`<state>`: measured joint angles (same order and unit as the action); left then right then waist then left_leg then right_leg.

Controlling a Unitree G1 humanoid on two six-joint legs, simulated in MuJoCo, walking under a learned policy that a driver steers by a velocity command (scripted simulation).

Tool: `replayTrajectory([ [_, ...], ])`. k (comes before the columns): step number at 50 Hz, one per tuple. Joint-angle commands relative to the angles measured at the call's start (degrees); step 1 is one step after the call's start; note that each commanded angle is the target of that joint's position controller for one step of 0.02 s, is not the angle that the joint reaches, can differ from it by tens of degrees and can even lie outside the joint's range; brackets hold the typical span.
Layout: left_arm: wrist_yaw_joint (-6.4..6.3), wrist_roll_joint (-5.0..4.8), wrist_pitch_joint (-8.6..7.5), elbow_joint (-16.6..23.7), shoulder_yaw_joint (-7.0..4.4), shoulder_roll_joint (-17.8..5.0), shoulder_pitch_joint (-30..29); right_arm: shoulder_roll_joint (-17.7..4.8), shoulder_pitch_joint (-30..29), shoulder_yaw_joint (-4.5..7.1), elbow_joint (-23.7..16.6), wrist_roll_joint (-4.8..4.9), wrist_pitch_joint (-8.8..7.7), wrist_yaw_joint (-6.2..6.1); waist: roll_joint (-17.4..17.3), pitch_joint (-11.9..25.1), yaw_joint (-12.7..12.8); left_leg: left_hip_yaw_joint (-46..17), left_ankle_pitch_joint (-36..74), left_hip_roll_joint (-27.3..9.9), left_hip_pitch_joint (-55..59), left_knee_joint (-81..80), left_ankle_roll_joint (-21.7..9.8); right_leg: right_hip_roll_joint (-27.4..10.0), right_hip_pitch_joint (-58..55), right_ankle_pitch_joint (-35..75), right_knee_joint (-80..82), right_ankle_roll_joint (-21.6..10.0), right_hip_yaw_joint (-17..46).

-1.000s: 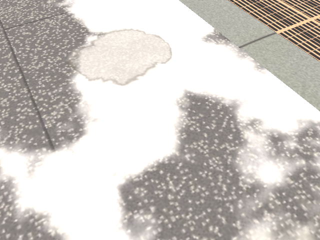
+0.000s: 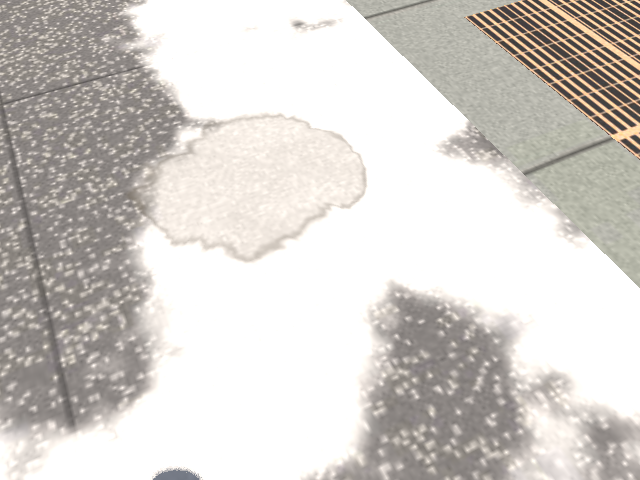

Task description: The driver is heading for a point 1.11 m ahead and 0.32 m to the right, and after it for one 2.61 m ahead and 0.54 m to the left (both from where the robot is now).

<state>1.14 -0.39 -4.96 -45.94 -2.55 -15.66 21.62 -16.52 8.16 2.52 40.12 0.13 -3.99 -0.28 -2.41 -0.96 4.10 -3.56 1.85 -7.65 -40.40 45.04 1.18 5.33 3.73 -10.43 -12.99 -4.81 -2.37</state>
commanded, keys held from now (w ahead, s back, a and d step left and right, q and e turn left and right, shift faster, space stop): w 0.12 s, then w+e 0.20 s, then e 0.68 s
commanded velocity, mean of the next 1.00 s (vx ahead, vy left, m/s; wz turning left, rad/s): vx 0.27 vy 0.00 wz -0.39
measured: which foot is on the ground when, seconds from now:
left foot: up 0.00-0.18, down 0.20-0.68, up 0.70-1.00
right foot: down 0.00-0.22, up 0.24-0.66, down 0.68-1.00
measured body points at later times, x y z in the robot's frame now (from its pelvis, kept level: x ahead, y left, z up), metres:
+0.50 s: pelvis +0.27 +0.05 +0.00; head +0.31 +0.05 +0.45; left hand +0.46 +0.31 -0.11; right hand +0.32 -0.23 -0.12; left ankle +0.27 +0.15 -0.75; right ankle +0.36 -0.11 -0.68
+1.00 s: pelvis +0.39 +0.01 -0.01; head +0.43 -0.03 +0.43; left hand +0.65 +0.21 -0.09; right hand +0.44 -0.31 -0.12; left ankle +0.50 +0.15 -0.70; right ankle +0.44 -0.09 -0.75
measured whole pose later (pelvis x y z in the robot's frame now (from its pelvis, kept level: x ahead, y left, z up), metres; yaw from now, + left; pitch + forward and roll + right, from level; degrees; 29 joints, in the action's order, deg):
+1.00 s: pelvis +0.39 +0.01 -0.01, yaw -25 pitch +3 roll +2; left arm -1.5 0.0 2.0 -33.9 -4.4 -17.5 10.8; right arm -17.1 4.4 3.2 42.6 -0.2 0.4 -1.8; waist -0.6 -3.2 1.7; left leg -6.7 -20.3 0.0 -29.4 49.1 4.4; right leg 6.3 23.5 -5.4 -26.9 -4.0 7.2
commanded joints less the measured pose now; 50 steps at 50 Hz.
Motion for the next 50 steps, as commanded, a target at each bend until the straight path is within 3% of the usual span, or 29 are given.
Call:
replayTrajectory([
  [1, -0.57, -0.57, -0.33, 2.8, -2.25, -10.0, 0.0, -1.9, -6.3, 0.05, -4.8, 0.37, -1.42, 0.88, 4.0, -3.2, 0.6, 2.1, 6.2, 1.5, 2.7, -8.3, 0.1, -15.3, 3.1, 8.7, 6.2, -7.3, 7.9],
  [4, -0.65, -0.64, 0.77, 1.1, -2.25, -10.2, 3.1, -2.0, -11.1, -0.1, -6.7, 0.84, -1.91, 2.15, 4.3, -4.0, 2.2, 2.6, 3.6, 2.8, 1.1, -12.9, -0.9, -17.3, -3.1, 10.9, 3.5, -7.3, 8.4],
  [7, -1.05, -0.82, 1.89, 0.0, -2.49, -10.8, 4.1, -3.1, -12.0, 0.24, -8.0, 0.87, -2.34, 3.17, 5.8, -3.2, 1.0, 2.7, -3.4, 4.4, 3.1, -16.5, -3.0, -19.6, -8.4, 18.3, -1.0, -6.2, 10.2],
  [8, -1.24, -0.87, 2.16, 0.0, -2.61, -11.3, 3.5, -4.0, -9.9, 0.68, -7.8, 0.78, -2.49, 3.19, 6.7, -1.9, -0.6, 3.2, -5.9, 5.6, 7.0, -17.4, -3.7, -19.5, -9.0, 24.3, -3.6, -5.6, 10.6],
  [9, -1.38, -0.87, 2.4, 0.2, -2.71, -12.1, 2.2, -5.6, -4.9, 1.53, -6.6, 0.63, -2.65, 2.94, 7.5, 1.3, -3.9, 4.5, -6.8, 7.4, 14.9, -18.9, -5.0, -18.3, -8.2, 33.4, -9.2, -4.7, 9.9],
  [10, -1.47, -0.59, 2.46, 0.7, -2.22, -11.2, 1.2, -8.6, 4.1, 2.95, -4.3, 0.42, -2.74, 2.35, 6.9, 7.6, -8.6, 4.2, -3.9, 6.7, 29.2, -19.3, -7.0, -15.3, -3.4, 35.6, -19.4, -3.0, 7.8],
  [11, -1.51, 0.88, 2.03, 2.9, -0.78, -7.6, 0.4, -13.2, 15.5, 4.19, -2.5, -0.64, -2.48, 1.46, 1.0, 17.8, -12.8, -7.5, -0.8, -5.0, 49.0, -15.6, -10.9, -11.5, 9.8, 19.4, -37.4, -0.8, 5.8],
  [12, -1.13, -0.17, 0.96, 3.4, 0.95, -1.2, 8.8, -15.3, 17.0, 4.64, -1.4, -0.85, -2.04, 1.67, -14.0, 25.5, -8.3, -32.7, -12.8, -17.4, 66.9, -20.3, -18.6, -2.4, 32.0, -21.5, -55.3, 2.5, 5.8],
  [13, -1.1, -1.62, 0.44, 2.5, -0.61, -8.0, 4.4, -9.1, 17.0, 3.2, -2.1, -0.52, -1.81, 1.48, -7.5, 22.2, -11.5, -33.7, -19.0, -15.9, 63.4, -24.4, -16.3, -4.7, 37.3, -22.2, -60.7, 2.6, 11.8],
  [14, -1.08, -2.61, 0.29, 4.4, -1.56, -10.1, -1.0, -7.1, 13.6, 2.46, -1.9, -0.31, -1.7, 1.16, -5.3, 13.3, -11.0, -24.2, -16.7, -14.2, 56.0, -25.9, -14.0, -7.0, 40.0, -17.0, -61.3, 2.7, 10.5],
  [15, -1.27, -2.12, 0.35, 5.0, -1.47, -9.3, -3.5, -6.1, 9.8, 2.06, -1.9, -0.39, -1.75, 1.16, -1.7, 8.6, -9.1, -18.1, -11.4, -11.9, 48.0, -27.8, -13.0, -9.4, 38.3, -12.4, -59.3, 3.2, 9.0],
  [16, -1.28, -1.39, 0.74, 5.1, -1.75, -8.6, -4.4, -4.7, 7.1, 1.77, -1.7, -0.53, -1.92, 1.29, -1.5, 5.0, -7.3, -13.4, -8.5, -9.8, 41.9, -30.1, -12.7, -10.8, 36.7, -9.3, -56.6, 3.7, 8.9],
  [18, -1.39, -1.55, 2.49, 4.2, -1.94, -6.5, -1.3, -3.6, 3.2, 1.65, -1.4, -1.29, -2.77, 1.4, -3.3, 2.4, -3.8, -5.5, 5.5, -7.7, 33.8, -32.8, -12.5, -11.6, 30.1, -7.2, -54.9, 5.1, 8.5],
  [21, -1.88, -0.75, 4.33, 5.7, -1.93, -4.6, -1.9, -5.3, -0.1, 2.36, -0.4, -1.11, -3.3, 0.92, -2.9, 0.0, -1.6, 3.5, 21.8, -7.2, 29.0, -33.4, -12.7, -11.1, 30.1, -4.4, -49.4, 7.3, 6.9],
  [24, -0.91, -0.22, 4.27, 7.6, -1.36, -3.1, -5.9, -6.8, -0.9, 2.81, 0.3, -0.88, -2.14, -0.37, -2.8, 0.5, -2.7, 10.7, 20.8, -4.8, 29.0, -33.0, -11.6, -10.9, 27.2, 6.3, -36.6, 7.3, 3.9],
  [26, 0.2, -0.04, 4.05, 9.2, -1.27, -2.8, -9.6, -7.9, 0.6, 3.11, 1.2, -0.48, -1.2, -1.06, -2.1, 1.5, -4.5, 12.1, 20.6, -5.3, 31.8, -31.7, -11.3, -10.1, 25.7, 11.2, -30.1, 6.7, 2.5],
  [30, 1.79, 0.14, 4.56, 12.2, -2.6, -5.5, -11.9, -9.8, 0.6, 3.97, 1.9, 1.34, 0.61, -1.41, -2.4, 2.3, -4.3, 11.8, 19.5, -8.5, 37.5, -25.5, -10.0, -9.2, 25.2, 6.1, -24.6, 3.9, 1.5],
  [32, 1.89, 0.35, 4.84, 12.3, -3.73, -7.2, -8.4, -10.2, -0.9, 4.37, 1.5, 2.38, 1.36, -1.63, -2.3, 3.7, -1.8, 12.7, 23.7, -7.9, 37.7, -16.9, -8.1, -6.5, 20.2, 3.2, -20.9, 1.5, -0.8],
  [33, 1.41, 0.46, 4.66, 11.0, -4.91, -9.2, -3.2, -9.0, -0.4, 4.09, 1.6, 2.38, 1.64, -1.61, 0.1, 6.4, 0.6, 14.2, 22.1, -4.9, 36.0, -7.6, -6.0, -3.9, 12.5, 8.2, -16.1, -0.4, -1.7],
  [34, -0.02, 0.45, 4.63, 11.1, -6.56, -14.7, 0.2, -7.3, 3.1, 3.45, 1.3, 0.47, 1.51, -1.28, 10.0, 9.6, 1.2, 15.4, 5.6, 0.1, 26.9, 7.2, -1.7, -9.8, 1.2, 35.2, -14.4, -4.0, 8.2],
  [35, -0.97, 1.3, 4.72, 13.1, -6.59, -19.0, -2.0, -2.7, 8.0, 1.77, 0.1, -2.71, 1.47, -0.61, 21.8, 14.6, -4.3, 11.6, -43.1, 10.0, 8.1, 27.6, 2.8, -23.5, -12.5, 56.3, -17.3, -15.5, 29.7],
  [36, -0.23, 1.6, 4.22, 14.9, -5.59, -16.0, -2.5, -6.0, 7.2, 1.91, 0.6, -1.09, 1.42, 0.12, 14.8, 24.6, -1.2, -1.3, -42.9, 10.6, 5.6, 34.1, 2.2, -26.5, -13.9, 40.0, -11.4, -19.8, 38.7],
  [37, 0.17, 1.03, 3.83, 15.5, -4.99, -13.5, -5.9, -8.2, 2.5, 2.5, -0.3, 0.8, 1.79, 0.23, 9.1, 18.8, -1.0, -2.0, -37.8, 8.7, 2.5, 34.1, 1.3, -24.3, -9.4, 28.6, -9.0, -17.2, 33.8],
  [38, -0.05, -0.26, 3.88, 15.1, -4.47, -11.4, -8.2, -7.6, 0.3, 2.43, -0.6, 0.39, 2.24, -0.29, 5.0, 13.1, -2.1, -1.7, -33.3, 6.8, 1.3, 30.2, 1.0, -21.3, -3.8, 19.6, -8.0, -13.6, 29.7],
  [39, -0.48, -0.77, 4.31, 15.3, -3.91, -9.9, -10.2, -7.6, -0.8, 2.53, -0.4, -0.34, 2.84, -1.01, 3.8, 9.6, -3.1, -1.8, -30.3, 5.4, 2.5, 26.0, 1.1, -19.3, 2.0, 14.8, -6.8, -11.4, 26.9],
  [42, -1.56, 0.85, 5.08, 16.3, -4.01, -10.3, -12.8, -6.5, 0.8, 2.47, -0.1, -0.6, 3.81, -1.5, 7.7, 8.4, -5.5, -0.8, -25.6, 6.8, 10.0, 17.9, 1.9, -15.1, 10.4, 14.3, -5.0, -9.5, 23.0],
  [46, -2.91, 0.33, 5.7, 16.1, -4.66, -11.5, -11.6, -4.9, -0.5, 1.83, 0.1, -0.51, 3.95, -1.88, 8.0, 9.7, -4.3, -1.8, -22.7, 7.8, 11.6, 8.4, 3.5, -13.9, 10.2, 9.0, -5.5, -9.1, 23.6],
  [50, -3.09, 0.45, 6.63, 16.6, -4.72, -11.2, -12.5, -5.2, -2.0, 2.01, -0.4, -0.1, 3.78, -1.52, 10.4, 7.9, -3.3, -2.3, -21.1, 8.7, 14.3, 1.4, 3.4, -12.5, 12.4, -3.4, -4.6, -7.7, 27.0],
])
